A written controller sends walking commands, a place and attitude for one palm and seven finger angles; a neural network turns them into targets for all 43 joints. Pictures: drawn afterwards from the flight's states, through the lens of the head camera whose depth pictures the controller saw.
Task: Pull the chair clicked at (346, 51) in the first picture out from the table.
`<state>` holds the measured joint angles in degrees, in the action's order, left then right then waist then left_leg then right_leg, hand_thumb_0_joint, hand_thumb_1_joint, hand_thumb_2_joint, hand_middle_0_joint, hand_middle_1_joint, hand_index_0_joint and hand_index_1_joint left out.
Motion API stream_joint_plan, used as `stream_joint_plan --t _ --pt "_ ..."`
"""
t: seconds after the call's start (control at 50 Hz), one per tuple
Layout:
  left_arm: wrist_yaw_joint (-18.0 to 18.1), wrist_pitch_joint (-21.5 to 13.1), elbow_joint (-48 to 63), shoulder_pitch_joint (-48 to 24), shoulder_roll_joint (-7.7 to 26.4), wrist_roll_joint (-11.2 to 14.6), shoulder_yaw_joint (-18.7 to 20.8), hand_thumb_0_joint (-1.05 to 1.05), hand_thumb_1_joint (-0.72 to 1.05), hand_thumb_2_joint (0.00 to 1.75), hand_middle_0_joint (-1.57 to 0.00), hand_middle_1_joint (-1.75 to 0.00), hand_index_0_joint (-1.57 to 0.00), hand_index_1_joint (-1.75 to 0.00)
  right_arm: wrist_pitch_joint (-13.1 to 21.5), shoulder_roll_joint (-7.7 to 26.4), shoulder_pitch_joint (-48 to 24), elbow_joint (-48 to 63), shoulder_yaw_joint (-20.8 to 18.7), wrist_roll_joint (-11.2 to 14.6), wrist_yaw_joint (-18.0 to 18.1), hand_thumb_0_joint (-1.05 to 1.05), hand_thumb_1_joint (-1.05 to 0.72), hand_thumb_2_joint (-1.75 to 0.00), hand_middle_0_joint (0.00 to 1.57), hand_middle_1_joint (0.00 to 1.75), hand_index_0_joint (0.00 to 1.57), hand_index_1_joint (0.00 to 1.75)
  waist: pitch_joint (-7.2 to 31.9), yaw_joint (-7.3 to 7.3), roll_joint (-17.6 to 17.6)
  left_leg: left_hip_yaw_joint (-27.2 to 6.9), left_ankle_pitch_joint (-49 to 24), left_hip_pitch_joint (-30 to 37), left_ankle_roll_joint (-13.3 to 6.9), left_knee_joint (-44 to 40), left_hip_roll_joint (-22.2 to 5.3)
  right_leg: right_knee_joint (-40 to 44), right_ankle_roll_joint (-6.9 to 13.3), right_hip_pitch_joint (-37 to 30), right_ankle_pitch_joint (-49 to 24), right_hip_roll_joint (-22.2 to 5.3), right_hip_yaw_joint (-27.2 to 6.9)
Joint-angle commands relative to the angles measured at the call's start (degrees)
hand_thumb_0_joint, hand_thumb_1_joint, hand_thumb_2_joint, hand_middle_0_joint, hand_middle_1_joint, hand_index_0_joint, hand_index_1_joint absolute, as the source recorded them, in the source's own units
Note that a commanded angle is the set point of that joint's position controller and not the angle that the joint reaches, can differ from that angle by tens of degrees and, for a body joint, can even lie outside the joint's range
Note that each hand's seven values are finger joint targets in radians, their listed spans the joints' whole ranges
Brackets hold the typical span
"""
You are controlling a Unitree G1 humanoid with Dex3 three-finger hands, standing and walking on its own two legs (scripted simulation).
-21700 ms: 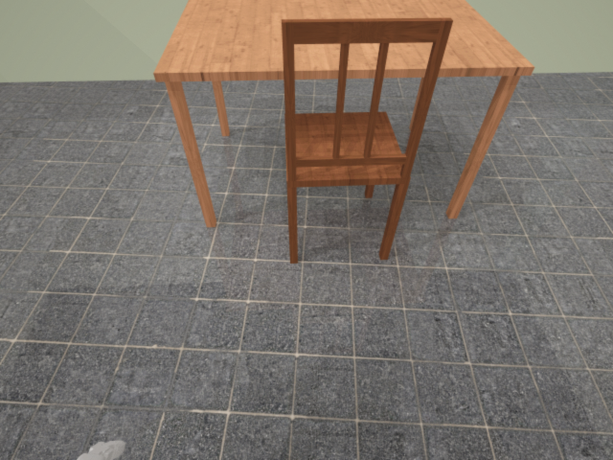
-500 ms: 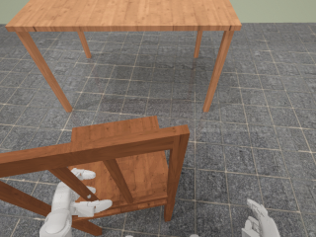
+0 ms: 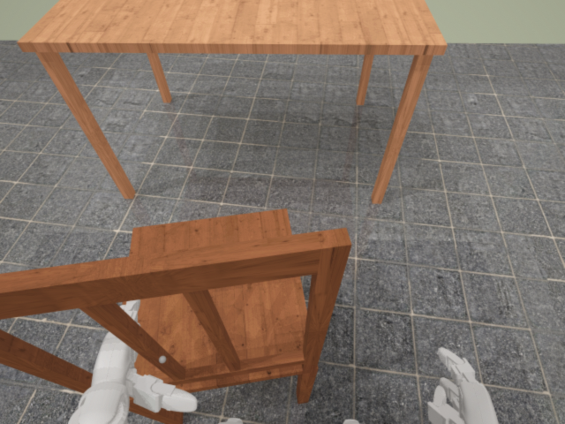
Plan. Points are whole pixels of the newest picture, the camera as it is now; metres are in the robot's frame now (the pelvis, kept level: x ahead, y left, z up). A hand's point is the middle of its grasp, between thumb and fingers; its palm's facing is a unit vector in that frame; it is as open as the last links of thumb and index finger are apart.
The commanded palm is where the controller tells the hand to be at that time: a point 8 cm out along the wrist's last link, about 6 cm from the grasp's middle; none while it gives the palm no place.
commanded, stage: draw the fingers out of the gap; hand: left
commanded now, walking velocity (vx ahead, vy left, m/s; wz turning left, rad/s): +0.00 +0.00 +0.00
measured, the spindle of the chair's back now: (148, 347) +0.23 +0.20 -0.02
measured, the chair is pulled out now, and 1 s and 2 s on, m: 0.61 0.61 0.60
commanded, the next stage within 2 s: draw the hand back to the body in 0.76 s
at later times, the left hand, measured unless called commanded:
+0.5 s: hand (146, 422) +0.15 +0.18 -0.04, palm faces +0.14 -0.96 -0.23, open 17.5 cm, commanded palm +0.11 +0.23 -0.02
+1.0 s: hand out of the picture +0.11 +0.18 -0.01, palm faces +0.16 -0.98 -0.12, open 17.5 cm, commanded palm +0.06 +0.24 +0.01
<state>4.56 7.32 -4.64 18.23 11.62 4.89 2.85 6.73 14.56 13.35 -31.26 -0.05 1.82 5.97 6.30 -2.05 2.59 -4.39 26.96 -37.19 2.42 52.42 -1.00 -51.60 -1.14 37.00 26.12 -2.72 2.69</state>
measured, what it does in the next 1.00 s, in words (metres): stands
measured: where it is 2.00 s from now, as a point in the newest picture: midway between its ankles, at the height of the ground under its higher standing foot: outside the picture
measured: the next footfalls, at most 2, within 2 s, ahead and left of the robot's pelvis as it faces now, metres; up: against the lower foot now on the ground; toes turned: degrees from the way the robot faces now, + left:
none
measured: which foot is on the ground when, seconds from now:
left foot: down 0.00-1.00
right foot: down 0.00-1.00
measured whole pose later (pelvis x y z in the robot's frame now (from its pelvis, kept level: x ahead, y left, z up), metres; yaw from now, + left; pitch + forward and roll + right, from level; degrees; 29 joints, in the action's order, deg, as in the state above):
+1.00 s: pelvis -0.01 +0.00 -0.02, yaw +1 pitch +13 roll -2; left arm -0.9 -4.2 15.8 48.3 11.3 9.0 1.9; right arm 7.8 10.9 12.5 -29.8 -2.9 3.1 7.8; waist 9.8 0.1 2.4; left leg -6.3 30.3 -45.0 2.5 61.8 -1.1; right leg -59.0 -1.0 43.3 28.8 -2.5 4.2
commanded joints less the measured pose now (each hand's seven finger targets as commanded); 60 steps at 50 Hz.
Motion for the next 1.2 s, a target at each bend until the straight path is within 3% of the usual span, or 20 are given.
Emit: stream_joint_plan --t 0.0,0.1,0.16,0.22,0.24,0.4,0.46,0.54,0.58,0.64,0.68,0.7,0.86,0.88,0.9,0.94,1.0,1.04,1.1,1.18 --pt "0.88 -2.22 9.89 1.55 7.18 -0.32 4.85 0.0 -0.55 0.2 0.0 0.0 0.0 0.0 2.26 7.07 -1.98 8.32 -2.92 -0.09 0.68 0.0 -0.9 -0.9 0.2 0.3 0.2 0.3 11.47 0.18 -2.58 3.24 -19.75 5.01 -2.9 -5.56 0.58 6.2 1.21 -8.5 -20.99 0.12 2.1" --pt "1.0 -2.86 15.26 5.72 6.42 -0.3 3.53 0.0 -0.55 0.2 0.0 0.0 0.0 0.0 2.31 6.42 -2.98 9.8 -3.03 0.15 0.63 0.0 -0.9 -0.9 0.2 0.3 0.2 0.3 11.06 0.53 -0.63 3.12 -18.05 4.73 -2.94 -5.81 0.63 6.21 1.41 -7.98 -17.88 0.11 2.23" --pt "1.31 -3.28 17.36 7.4 5.63 -0.45 2.37 0.0 -0.55 0.2 0.0 0.0 0.0 0.0 2.6 6.22 -2.78 9.97 -3.08 0.1 0.78 0.0 -0.9 -0.9 0.2 0.3 0.2 0.3 10.41 -0.11 -1.2 2.9 -17.58 4.4 -3.05 -5.17 0.64 5.98 1.27 -6.56 -17.21 0.26 2.34" --pt "1.6 -3.35 17.37 12.26 6.62 -0.45 4.27 0.0 -0.55 0.2 0.0 0.0 0.0 0.0 2.58 5.88 -3.18 9.76 -3.5 0.16 1.08 0.0 -0.9 -0.9 0.2 0.3 0.2 0.3 10.0 0.61 -2.17 2.77 -16.51 3.28 -2.95 -4.91 0.7 5.77 1.34 -6.09 -15.82 0.41 2.52" --pt "1.42 -3.69 18.77 11.47 5.54 -0.57 2.41 0.0 -0.55 0.2 0.0 0.0 0.0 0.0 2.75 5.81 -3.22 9.99 -3.26 0.16 1.08 0.0 -0.9 -0.9 0.2 0.3 0.2 0.3 9.2 -0.02 -1.4 2.86 -15.66 3.1 -3.07 -4.7 0.88 5.87 1.25 -5.29 -15.19 0.35 2.39" --pt "1.0 -4.81 22.95 18.67 5.68 -0.67 2.5 0.0 -0.55 0.2 0.0 0.0 0.0 0.0 3.17 4.99 -4.0 10.35 -3.7 0.23 1.65 0.0 -0.9 -0.9 0.2 0.3 0.2 0.3 9.88 0.53 -0.44 2.37 -14.54 2.01 -3.15 -3.42 1.11 4.78 1.6 -4.15 -12.91 0.49 2.57" --pt "0.59 -4.88 23.1 21.84 5.36 -0.61 2.46 0.0 -0.55 0.2 0.0 0.0 0.0 0.0 2.99 4.59 -4.5 10.58 -3.9 0.37 1.68 0.0 -0.9 -0.9 0.2 0.3 0.2 0.3 9.33 0.61 -2.61 2.28 -13.4 0.62 -3.31 -2.85 1.21 4.75 1.44 -3.61 -12.08 0.6 2.62" --pt "-0.04 -5.3 24.72 24.1 5.07 -0.79 1.72 0.0 -0.55 0.2 0.0 0.0 0.0 0.0 2.85 4.37 -5.02 11.19 -3.87 0.48 1.82 0.0 -0.9 -0.9 0.2 0.3 0.2 0.3 8.1 0.67 -1.33 2.14 -11.94 -0.2 -3.42 -2.55 1.34 4.46 1.54 -2.14 -9.97 0.68 2.74" --pt "-0.06 -5.26 24.76 25.37 6.71 -0.67 3.62 0.0 -0.55 0.2 0.0 0.0 0.0 0.0 2.65 4.17 -5.25 11.06 -4.12 0.43 2.1 0.0 -0.9 -0.9 0.2 0.3 0.2 0.3 7.85 1.03 -1.56 2.15 -11.41 -1.16 -3.51 -2.28 1.33 4.81 1.69 -2.4 -9.52 0.79 2.44" --pt "-0.62 -6.01 26.08 26.24 5.1 -0.73 1.72 0.0 -0.55 0.2 0.0 0.0 0.0 0.0 2.69 3.97 -5.07 11.61 -3.98 0.56 2.18 0.0 -0.9 -0.9 0.2 0.3 0.2 0.3 7.56 0.54 -1.42 2.18 -10.5 -1.21 -3.62 -1.86 1.43 4.37 1.55 -1.05 -8.24 0.89 2.62" --pt "-0.64 -6.18 26.34 28.19 6.6 -0.58 3.51 0.0 -0.55 0.2 0.0 0.0 0.0 0.0 2.58 3.84 -5.41 11.49 -4.33 0.67 2.31 0.0 -0.9 -0.9 0.2 0.3 0.2 0.3 7.6 1.16 -0.77 2.0 -10.55 -1.71 -3.55 -1.86 1.38 4.36 1.86 -1.37 -7.91 0.99 2.63" --pt "-0.97 -6.34 26.84 29.39 5.09 -0.46 2.0 0.0 -0.55 0.2 0.0 0.0 0.0 0.0 2.69 3.67 -5.28 11.72 -4.15 0.64 2.26 0.0 -0.9 -0.9 0.2 0.3 0.2 0.3 8.26 1.09 -0.38 2.14 -10.74 -1.28 -3.63 -1.64 1.57 4.21 1.76 -1.41 -8.27 0.95 2.55" --pt "-1.35 -7.04 28.46 35.8 4.73 -1.02 1.7 0.0 -0.55 0.2 0.0 0.0 0.0 0.0 2.01 3.07 -5.96 12.43 -4.94 0.94 2.27 0.0 -0.9 -0.9 0.2 0.3 0.2 0.3 7.47 1.62 -1.06 1.98 -10.23 -2.9 -3.61 -1.18 1.5 2.95 1.83 0.25 -7.39 1.23 3.28" --pt "-3.37 -12.78 35.37 30.31 2.69 4.22 1.42 0.0 -0.55 0.2 0.0 0.0 0.0 0.0 3.4 3.18 -5.59 11.67 -4.74 0.68 2.36 0.0 -0.9 -0.9 0.2 0.3 0.2 0.3 6.49 0.34 -2.04 1.7 -11.27 -3.61 -3.54 0.71 1.91 2.6 1.98 1.56 -9.01 1.69 3.83" --pt "-4.22 -15.54 34.38 31.61 6.4 3.89 4.59 0.0 -0.55 0.2 0.0 0.0 0.0 0.0 4.06 3.21 -5.02 10.23 -5.33 0.83 2.48 0.0 -0.9 -0.9 0.2 0.3 0.2 0.3 9.61 1.48 -0.85 2.15 -12.21 -2.34 -3.55 1.26 1.78 2.06 2.11 1.23 -9.57 1.84 3.19" --pt "-5.87 -19.17 35.43 31.48 6.47 5.39 5.31 0.0 -0.55 0.2 0.0 0.0 0.0 0.0 5.0 2.72 -4.94 9.77 -5.05 1.15 2.32 0.0 -0.9 -0.9 0.2 0.3 0.2 0.3 9.69 1.43 0.82 2.16 -12.49 -1.73 -3.36 1.07 1.85 1.64 2.08 1.4 -9.3 1.86 3.26" --pt "-8.44 -23.78 34.27 31.89 6.74 6.72 7.0 0.0 -0.55 0.2 0.0 0.0 0.0 0.0 5.81 2.18 -5.87 8.48 -5.27 1.61 1.71 0.0 -0.9 -0.9 0.2 0.3 0.2 0.3 8.82 1.88 1.35 2.05 -12.22 -2.25 -3.05 1.28 1.72 0.92 2.24 1.79 -8.6 2.08 3.22" --pt "-10.9 -26.96 32.01 32.19 6.94 7.92 8.34 0.0 -0.55 0.2 0.0 0.0 0.0 0.0 5.97 2.02 -6.99 7.92 -5.57 2.01 1.02 0.0 -0.9 -0.9 0.2 0.3 0.2 0.3 7.76 2.01 -0.3 1.99 -11.22 -3.43 -2.87 1.81 1.47 0.88 2.03 2.27 -8.19 2.08 2.85" --pt "-15.31 -31.19 30.76 32.33 7.39 10.15 9.46 0.0 -0.55 0.2 0.0 0.0 0.0 0.0 6.6 2.08 -8.54 7.89 -5.52 2.48 -0.11 0.0 -0.9 -0.9 0.2 0.3 0.2 0.3 9.08 2.49 -0.03 2.02 -11.28 -3.78 -2.69 2.13 1.5 0.39 2.09 0.83 -8.43 1.91 2.02" --pt "-20.41 -32.75 29.28 31.16 10.59 14.9 14.76 0.0 -0.55 0.2 0.0 0.0 0.0 0.0 7.25 2.56 -10.24 8.7 -5.22 3.2 -0.41 0.0 -0.9 -0.9 0.2 0.3 0.2 0.3 9.42 3.25 -1.14 1.54 -9.72 -4.06 -2.43 1.43 1.21 2.08 2.29 -1.89 -6.31 1.84 -0.02"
